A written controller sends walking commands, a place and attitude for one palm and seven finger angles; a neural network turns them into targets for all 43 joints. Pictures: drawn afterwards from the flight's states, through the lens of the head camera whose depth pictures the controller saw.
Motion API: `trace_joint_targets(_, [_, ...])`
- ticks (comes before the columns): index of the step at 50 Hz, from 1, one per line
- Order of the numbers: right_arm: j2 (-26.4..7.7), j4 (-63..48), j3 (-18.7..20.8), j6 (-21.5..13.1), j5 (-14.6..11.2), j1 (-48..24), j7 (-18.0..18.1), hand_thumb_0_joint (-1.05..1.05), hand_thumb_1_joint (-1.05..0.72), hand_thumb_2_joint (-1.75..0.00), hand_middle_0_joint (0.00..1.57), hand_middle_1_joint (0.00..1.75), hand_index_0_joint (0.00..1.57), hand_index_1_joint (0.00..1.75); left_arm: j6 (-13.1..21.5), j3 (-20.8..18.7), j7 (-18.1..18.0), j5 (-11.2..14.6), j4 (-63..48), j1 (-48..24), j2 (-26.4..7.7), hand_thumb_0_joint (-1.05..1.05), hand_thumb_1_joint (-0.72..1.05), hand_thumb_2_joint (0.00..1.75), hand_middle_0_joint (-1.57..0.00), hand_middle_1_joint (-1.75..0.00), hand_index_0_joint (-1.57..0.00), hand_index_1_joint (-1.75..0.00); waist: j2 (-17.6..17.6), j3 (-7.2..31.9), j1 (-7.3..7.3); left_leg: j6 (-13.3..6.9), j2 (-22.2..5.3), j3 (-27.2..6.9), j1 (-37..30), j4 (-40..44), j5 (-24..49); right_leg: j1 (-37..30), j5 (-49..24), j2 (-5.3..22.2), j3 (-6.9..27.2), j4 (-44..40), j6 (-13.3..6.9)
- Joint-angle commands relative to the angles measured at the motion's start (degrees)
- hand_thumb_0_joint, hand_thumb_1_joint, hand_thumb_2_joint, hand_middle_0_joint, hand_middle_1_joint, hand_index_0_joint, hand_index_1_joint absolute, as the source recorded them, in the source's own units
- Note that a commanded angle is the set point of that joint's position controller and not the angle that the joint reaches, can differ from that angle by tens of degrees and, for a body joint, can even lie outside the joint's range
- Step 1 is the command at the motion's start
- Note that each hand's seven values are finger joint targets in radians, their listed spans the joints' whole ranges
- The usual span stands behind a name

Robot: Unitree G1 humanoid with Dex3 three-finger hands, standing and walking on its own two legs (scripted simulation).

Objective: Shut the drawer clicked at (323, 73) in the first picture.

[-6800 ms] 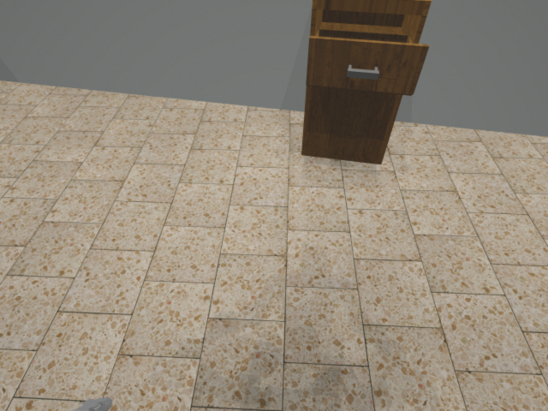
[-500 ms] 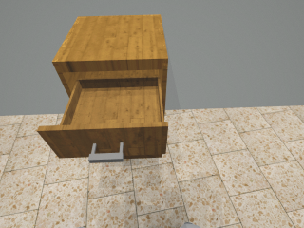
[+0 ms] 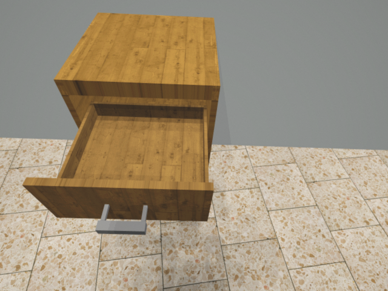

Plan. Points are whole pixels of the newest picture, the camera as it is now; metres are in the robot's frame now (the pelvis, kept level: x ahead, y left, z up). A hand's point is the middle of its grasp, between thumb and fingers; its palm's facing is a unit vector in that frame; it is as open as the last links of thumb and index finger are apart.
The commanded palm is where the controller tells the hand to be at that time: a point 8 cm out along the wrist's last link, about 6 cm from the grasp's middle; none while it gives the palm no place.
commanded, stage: come to a stop and stand still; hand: left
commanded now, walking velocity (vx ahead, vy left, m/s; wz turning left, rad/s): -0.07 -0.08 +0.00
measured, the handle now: (123, 218) +0.27 +0.20 -0.08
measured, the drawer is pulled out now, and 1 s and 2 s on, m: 0.30 0.30 0.30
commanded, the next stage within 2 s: look again from close up in 1.44 s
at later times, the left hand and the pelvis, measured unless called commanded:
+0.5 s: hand out of the picture -0.02 +0.14 -0.16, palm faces +0.04 -0.97 -0.23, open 7.3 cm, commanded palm none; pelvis -0.05 -0.04 +0.00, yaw +1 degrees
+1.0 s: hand out of the picture -0.03 +0.11 -0.17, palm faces +0.02 -0.99 -0.15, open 7.4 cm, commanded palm none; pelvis -0.02 -0.04 +0.01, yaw +0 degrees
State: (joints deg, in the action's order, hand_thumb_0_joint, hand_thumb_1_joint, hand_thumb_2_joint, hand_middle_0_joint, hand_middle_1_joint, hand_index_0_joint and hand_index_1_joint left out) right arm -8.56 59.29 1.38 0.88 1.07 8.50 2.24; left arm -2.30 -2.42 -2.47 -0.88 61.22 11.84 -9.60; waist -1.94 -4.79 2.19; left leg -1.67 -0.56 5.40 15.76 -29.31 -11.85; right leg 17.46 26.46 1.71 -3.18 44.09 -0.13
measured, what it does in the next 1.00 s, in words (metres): steps on the spot: right foot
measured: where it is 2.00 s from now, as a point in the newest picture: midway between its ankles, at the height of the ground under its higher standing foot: outside the picture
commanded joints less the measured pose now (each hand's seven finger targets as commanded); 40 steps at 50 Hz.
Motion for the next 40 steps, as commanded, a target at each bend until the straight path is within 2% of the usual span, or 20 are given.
trace_joint_targets(1, [-9.45,-2.54,2.23,-0.45,0.15,0.95,0.21,0.00,-0.90,-0.90,0.20,0.30,0.20,0.30,0.24,-0.72,-0.16,-0.03,-1.64,5.72,-4.24,0.00,0.90,0.90,-0.20,-0.30,-0.20,-0.30,8.19,7.53,-0.71,-9.63,-16.68,-12.65,-7.26,9.31,31.66,3.74,4.07,0.58,3.54,10.19,1.27])
trace_joint_targets(4, [-9.89,-2.18,2.80,-0.04,0.04,1.81,-0.17,0.00,-0.90,-0.90,0.20,0.30,0.20,0.30,0.25,-0.22,-0.06,-0.02,-2.33,5.70,-3.61,0.00,0.90,0.90,-0.20,-0.30,-0.20,-0.30,9.93,9.60,-2.01,-8.83,-15.89,-12.81,-8.94,9.64,23.97,1.96,3.26,0.99,2.04,2.65,1.55])
trace_joint_targets(6, [-9.43,-1.53,2.73,0.01,-0.08,2.36,-0.47,0.00,-0.90,-0.90,0.20,0.30,0.20,0.30,0.67,0.24,-0.07,-0.06,-1.77,6.86,-3.30,0.00,0.90,0.90,-0.20,-0.30,-0.20,-0.30,9.06,9.09,-1.83,-7.59,-14.44,-12.48,-7.35,9.34,18.80,-2.13,-1.12,0.83,1.02,-7.85,1.23])
trace_joint_targets(7, [-13.07,-4.98,3.78,-0.99,-1.26,0.00,-0.17,0.00,-0.90,-0.90,0.20,0.30,0.20,0.30,2.22,1.18,-1.27,-0.38,-1.88,11.92,-4.65,0.00,0.90,0.90,-0.20,-0.30,-0.20,-0.30,4.66,9.65,0.19,-3.18,-12.41,-9.21,-11.67,-7.08,31.59,2.70,-10.89,2.48,6.25,-21.65,0.50])
trace_joint_targets(8, [-7.13,-7.56,2.90,-0.95,-1.14,2.29,-1.59,0.00,-0.90,-0.90,0.20,0.30,0.20,0.30,3.05,0.24,-1.25,-1.15,-5.76,8.84,-7.84,0.00,0.90,0.90,-0.20,-0.30,-0.20,-0.30,-6.82,7.71,-1.64,-0.72,-5.61,-4.44,3.48,-9.72,6.30,-2.99,-21.84,7.30,12.88,-24.08,-1.10])
trace_joint_targets(9, [-5.33,-8.70,2.16,-0.78,-0.47,3.58,-2.17,0.00,-0.90,-0.90,0.20,0.30,0.20,0.30,3.82,0.41,-1.16,-1.11,-7.20,6.74,-9.12,0.00,0.90,0.90,-0.20,-0.30,-0.20,-0.30,-7.70,7.28,-3.30,1.17,-1.41,-1.55,7.08,-13.68,-9.55,-5.09,-32.04,12.11,16.01,-21.88,-5.42])
trace_joint_targets(10, [-3.58,-9.30,1.54,-0.56,-0.03,3.70,-2.47,0.00,-0.90,-0.90,0.20,0.30,0.20,0.30,4.79,0.16,-1.09,-1.16,-8.55,6.66,-10.00,0.00,0.90,0.90,-0.20,-0.30,-0.20,-0.30,-2.47,11.57,-2.81,1.87,-0.10,-1.52,7.06,-15.56,-12.04,-9.38,-46.10,13.81,17.09,-18.84,-8.49])
trace_joint_targets(12, [-3.98,-10.60,1.28,-0.44,-0.59,2.75,-2.23,0.00,-0.90,-0.90,0.20,0.30,0.20,0.30,5.25,-0.06,-1.40,-0.83,-9.32,6.48,-8.93,0.00,0.90,0.90,-0.20,-0.30,-0.20,-0.30,-12.20,9.90,-2.96,0.53,-0.71,-3.33,9.82,-18.91,-12.06,-12.16,-56.41,12.49,13.94,-15.85,-9.60])
trace_joint_targets(14, [-3.64,-9.95,0.96,-0.25,-0.89,4.78,-1.93,0.00,-0.90,-0.90,0.20,0.30,0.20,0.30,4.33,0.55,-1.23,-0.84,-10.71,4.75,-8.18,0.00,0.90,0.90,-0.20,-0.30,-0.20,-0.30,-9.73,6.37,-4.44,0.66,-0.45,-2.53,2.19,-10.51,-7.73,-4.80,-46.83,10.07,9.78,-15.46,-8.56])
trace_joint_targets(15, [-3.25,-8.36,0.87,-0.20,-0.81,6.76,-1.96,0.00,-0.90,-0.90,0.20,0.30,0.20,0.30,3.90,0.74,-0.97,-0.51,-10.91,3.46,-7.92,0.00,0.90,0.90,-0.20,-0.30,-0.20,-0.30,-5.62,3.18,-5.37,0.65,-0.40,-1.57,-3.64,-4.53,-2.15,1.38,-35.13,8.67,8.71,-15.80,-6.96])
trace_joint_targets(16, [-4.53,-7.44,0.75,-0.45,-0.64,8.70,-2.00,0.00,-0.90,-0.90,0.20,0.30,0.20,0.30,3.39,1.00,-0.85,-0.25,-11.02,3.70,-7.74,0.00,0.90,0.90,-0.20,-0.30,-0.20,-0.30,-0.80,0.70,-5.35,0.21,-2.04,-3.82,-6.08,-0.60,1.49,5.19,-22.38,6.04,7.87,-15.22,-5.09])
trace_joint_targets(17, [-6.16,-7.17,0.68,-0.69,-0.17,8.56,-1.90,0.00,-0.90,-0.90,0.20,0.30,0.20,0.30,2.76,1.05,-0.81,-0.06,-10.92,5.22,-6.65,0.00,0.90,0.90,-0.20,-0.30,-0.20,-0.30,4.89,-1.89,-3.87,-1.71,-6.15,-8.90,-2.95,3.19,0.59,6.32,-9.45,2.53,6.52,-15.55,-3.38])
trace_joint_targets(18, [-7.01,-7.24,0.57,-0.62,0.11,7.58,-1.84,0.00,-0.90,-0.90,0.20,0.30,0.20,0.30,2.12,1.14,-0.74,-0.14,-10.44,7.01,-6.09,0.00,0.90,0.90,-0.20,-0.30,-0.20,-0.30,8.39,-4.89,-2.68,-3.22,-7.79,-12.71,4.10,7.65,-9.20,4.16,0.82,0.51,5.09,-16.95,-2.55])
trace_joint_targets(19, [-7.07,-7.36,0.47,-0.44,0.14,6.37,-1.87,0.00,-0.90,-0.90,0.20,0.30,0.20,0.30,1.92,1.23,-0.61,-0.20,-9.72,8.08,-6.22,0.00,0.90,0.90,-0.20,-0.30,-0.20,-0.30,8.75,-6.82,-1.98,-3.40,-7.56,-14.68,9.51,11.15,-18.89,1.71,3.20,0.02,4.76,-17.80,-2.26])
trace_joint_targets(20, [-7.27,-7.46,0.57,-0.52,0.34,6.15,-1.91,0.00,-0.90,-0.90,0.20,0.30,0.20,0.30,1.91,1.29,-0.35,-0.32,-9.31,8.90,-6.56,0.00,0.90,0.90,-0.20,-0.30,-0.20,-0.30,8.83,-7.02,-1.17,-3.24,-6.96,-14.71,11.40,12.67,-21.65,0.29,2.81,-0.07,5.41,-18.01,-2.44])
trace_joint_targets(21, [-7.31,-7.44,0.48,-0.44,0.32,6.28,-1.90,0.00,-0.90,-0.90,0.20,0.30,0.20,0.30,2.13,1.36,-0.21,-0.36,-8.83,9.94,-6.46,0.00,0.90,0.90,-0.20,-0.30,-0.20,-0.30,5.38,-6.15,-0.94,-2.69,-6.05,-13.67,11.54,11.99,-22.61,-0.14,4.57,0.43,6.32,-19.80,-2.69])
trace_joint_targets(24, [-6.43,-6.43,0.22,-0.36,0.44,9.46,-1.98,0.00,-0.90,-0.90,0.20,0.30,0.20,0.30,2.63,1.18,0.18,-0.23,-8.62,9.54,-7.39,0.00,0.90,0.90,-0.20,-0.30,-0.20,-0.30,0.23,-2.03,-2.21,-0.95,-2.77,-8.09,4.22,5.69,-14.45,4.20,9.78,3.53,10.67,-25.14,-3.99])
trace_joint_targets(28, [-5.69,-4.38,-0.31,-1.19,0.25,12.77,-1.78,0.00,-0.90,-0.90,0.20,0.30,0.20,0.30,3.20,1.44,0.52,0.11,-8.24,8.15,-7.39,0.00,0.90,0.90,-0.20,-0.30,-0.20,-0.30,-0.60,1.76,-2.97,-0.57,-3.01,-7.39,0.40,4.50,-9.48,3.16,5.72,4.12,10.61,-25.86,-4.07])
trace_joint_targets(34, [-4.86,-1.39,-0.95,-1.64,0.01,14.10,-1.55,0.00,-0.90,-0.90,0.20,0.30,0.20,0.30,3.33,2.00,0.61,0.25,-5.64,8.96,-6.30,0.00,0.90,0.90,-0.20,-0.30,-0.20,-0.30,0.68,-1.62,-2.53,-0.19,-3.43,-7.81,2.21,5.62,-8.17,2.70,3.86,4.07,10.63,-26.60,-4.18])
trace_joint_targets(40, [-3.88,1.88,-1.34,-2.22,-0.39,14.79,-1.19,0.00,-0.90,-0.90,0.20,0.30,0.20,0.30,3.68,2.65,0.43,0.34,-2.63,10.67,-4.83,0.00,0.90,0.90,-0.20,-0.30,-0.20,-0.30,2.11,-1.62,-2.19,-0.42,-4.51,-8.45,-0.19,7.50,-3.78,0.36,-3.89,3.33,9.20,-25.96,-3.59])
